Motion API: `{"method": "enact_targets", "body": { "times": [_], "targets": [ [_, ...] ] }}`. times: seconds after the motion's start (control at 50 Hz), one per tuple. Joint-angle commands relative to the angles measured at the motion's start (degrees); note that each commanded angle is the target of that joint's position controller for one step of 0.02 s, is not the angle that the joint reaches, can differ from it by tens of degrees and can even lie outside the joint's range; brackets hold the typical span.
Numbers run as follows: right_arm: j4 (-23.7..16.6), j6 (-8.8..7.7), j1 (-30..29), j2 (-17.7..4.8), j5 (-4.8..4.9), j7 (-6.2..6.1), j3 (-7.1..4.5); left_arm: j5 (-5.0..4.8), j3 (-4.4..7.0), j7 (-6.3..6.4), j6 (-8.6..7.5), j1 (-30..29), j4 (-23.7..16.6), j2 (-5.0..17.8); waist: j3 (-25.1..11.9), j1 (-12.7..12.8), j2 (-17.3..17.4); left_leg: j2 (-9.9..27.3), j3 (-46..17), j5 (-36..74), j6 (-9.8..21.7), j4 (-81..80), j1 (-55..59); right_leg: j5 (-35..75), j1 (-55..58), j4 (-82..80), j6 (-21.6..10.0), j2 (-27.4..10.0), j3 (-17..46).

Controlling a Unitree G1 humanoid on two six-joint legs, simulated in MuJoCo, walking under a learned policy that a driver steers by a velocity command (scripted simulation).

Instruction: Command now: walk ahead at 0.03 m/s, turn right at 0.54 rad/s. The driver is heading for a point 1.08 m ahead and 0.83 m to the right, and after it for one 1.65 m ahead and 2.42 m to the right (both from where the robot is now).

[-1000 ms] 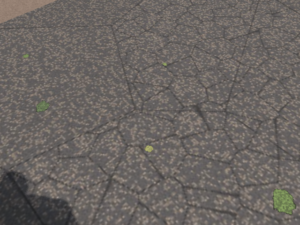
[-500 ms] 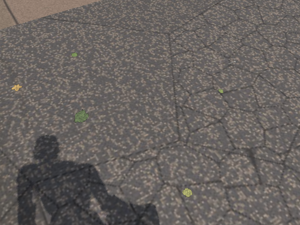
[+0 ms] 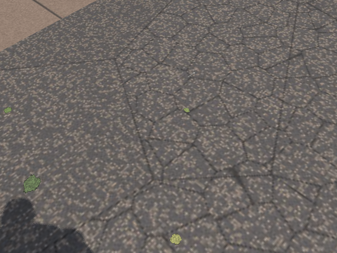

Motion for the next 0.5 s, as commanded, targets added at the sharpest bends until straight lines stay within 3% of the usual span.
{"method": "enact_targets", "body": {
  "times": [0.02,0.04,0.08,0.2,0.28,0.36,0.4,0.42,0.44,0.46,0.48,0.5],
  "targets": [
    [-4.4,-0.65,0.5,-5.3,-0.85,0.05,-1.15,-0.62,1.44,0.94,0.66,0.5,-3.3,6.8,-4.1,-1.1,-6.5,1.3,-6.8,5.8,-0.9,3.1,-9.3,26.7,9.4,-15.8,-10.5,-14.2,18.7],
    [-4.1,-0.26,1.7,-5.0,-1.22,0.2,-1.17,-0.44,1.36,0.68,0.48,0.4,-3.7,6.9,-5.8,-1.3,-6.0,0.3,-6.5,6.9,-1.0,3.0,-8.2,29.0,9.8,-15.3,-10.1,-13.4,17.9],
    [-4.5,0.45,2.4,-3.9,-0.76,0.32,-0.89,-0.32,1.84,0.14,-0.25,1.9,-3.7,8.8,-7.9,-1.3,-4.8,-0.2,-6.9,7.5,-1.5,0.3,-7.4,29.9,11.2,-15.0,-9.7,-12.6,17.9],
    [-7.7,1.29,-1.9,-4.4,-0.23,0.0,-0.63,0.26,2.49,-0.23,0.32,3.7,-4.7,11.3,-6.8,1.0,-8.3,-0.8,-8.3,7.0,-2.4,-10.2,-7.6,8.8,10.4,-17.8,-9.1,-11.7,24.1],
    [-9.2,0.69,-2.8,-4.7,0.14,-0.1,-0.38,0.66,2.85,-0.76,0.7,2.9,-5.8,12.1,-6.7,1.5,-8.6,-2.1,-8.7,6.3,-1.6,-15.5,-4.0,4.5,8.2,-17.7,-8.8,-11.2,27.8],
    [-9.9,-0.25,0.0,-5.2,0.87,-0.42,-0.15,0.72,3.05,-1.35,1.09,0.8,-6.9,12.3,-7.5,0.5,-9.5,-4.2,-8.6,5.3,0.2,-23.8,3.1,8.1,6.3,-16.5,-7.2,-10.4,31.6],
    [-9.2,-0.79,4.7,-4.9,1.16,-0.74,0.01,0.12,3.07,-1.51,1.49,-1.5,-7.4,12.1,-7.4,-2.1,-9.2,-5.4,-7.8,9.7,1.7,-35.4,11.4,6.5,2.7,-15.3,-4.1,-8.1,31.9],
    [-8.5,-1.2,8.1,-6.1,0.69,-1.04,-0.26,-0.5,2.88,-1.33,1.57,-2.2,-7.8,11.1,-8.0,-3.8,-7.1,-3.4,-9.3,11.1,2.8,-44.5,18.8,-5.6,-2.5,-13.9,-1.1,-4.8,30.2],
    [-9.0,-1.37,9.1,-11.4,-0.31,-1.5,-1.34,-1.05,2.04,-1.06,1.51,-0.8,-8.9,7.3,-7.9,-3.0,4.3,10.0,-23.1,-1.9,5.8,-52.3,25.0,-19.2,-12.0,-2.0,2.6,1.7,22.7],
    [-11.0,-1.31,4.0,-17.2,-1.34,-1.26,-2.5,-0.31,2.01,-0.75,1.1,-1.1,-9.4,7.1,-3.8,-2.4,13.8,21.8,-39.3,-11.3,10.6,-58.4,21.2,-17.2,-22.4,12.4,3.9,10.0,10.3],
    [-11.2,-1.33,2.0,-14.3,-1.93,-0.89,-2.15,1.89,2.79,-0.93,0.77,-3.3,-9.7,11.7,-1.1,-1.2,6.9,21.8,-37.1,-13.1,12.5,-57.8,13.9,-11.7,-20.9,19.2,3.8,2.9,12.7],
    [-11.6,-1.69,-0.7,-10.7,-1.31,-0.64,-1.12,1.83,3.19,-1.87,0.62,-1.6,-8.7,12.0,-0.3,1.0,4.9,17.5,-31.7,-9.9,10.9,-57.3,11.8,-7.3,-18.6,23.1,3.9,2.7,12.5]
  ]
}}
Velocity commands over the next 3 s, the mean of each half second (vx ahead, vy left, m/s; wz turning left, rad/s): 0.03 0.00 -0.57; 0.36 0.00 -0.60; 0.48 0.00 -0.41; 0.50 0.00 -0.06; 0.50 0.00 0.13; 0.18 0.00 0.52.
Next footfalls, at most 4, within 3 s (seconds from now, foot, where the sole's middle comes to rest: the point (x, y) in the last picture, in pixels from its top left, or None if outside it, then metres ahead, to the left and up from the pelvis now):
0.44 left None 0.06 0.12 -0.77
0.94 right None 0.13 -0.20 -0.77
1.48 left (279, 242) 0.49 -0.34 -0.77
2.00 right None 0.54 -0.68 -0.77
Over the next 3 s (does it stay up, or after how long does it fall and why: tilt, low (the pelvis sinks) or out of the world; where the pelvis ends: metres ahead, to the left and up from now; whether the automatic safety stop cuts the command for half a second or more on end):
stays up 0.80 -0.78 0.01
